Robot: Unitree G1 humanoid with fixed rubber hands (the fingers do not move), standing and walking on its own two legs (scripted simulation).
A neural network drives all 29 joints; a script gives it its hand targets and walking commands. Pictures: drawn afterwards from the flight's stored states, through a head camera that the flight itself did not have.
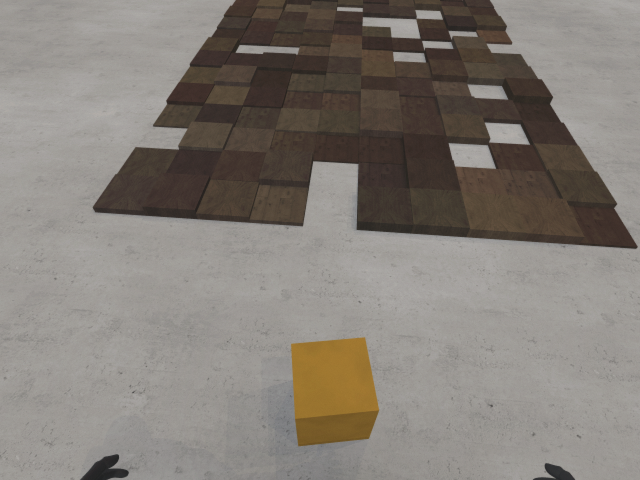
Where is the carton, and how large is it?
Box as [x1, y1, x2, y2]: [291, 337, 378, 445]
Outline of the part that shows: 364,337 291,344 294,408 298,445 368,438 378,411 378,407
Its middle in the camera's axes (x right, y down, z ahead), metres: +0.03 +0.45 +1.12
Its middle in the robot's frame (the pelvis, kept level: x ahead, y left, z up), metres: +0.47 -0.01 -0.66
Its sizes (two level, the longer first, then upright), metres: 0.210 0.200 0.250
